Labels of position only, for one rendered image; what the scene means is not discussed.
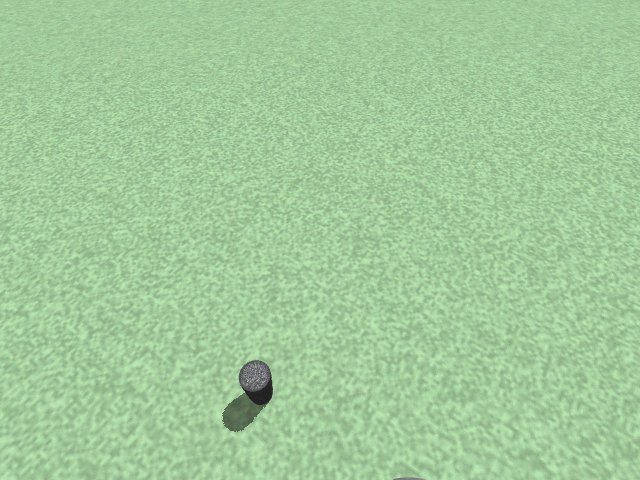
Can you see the cup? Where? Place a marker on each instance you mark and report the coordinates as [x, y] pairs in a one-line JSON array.
[[256, 380]]

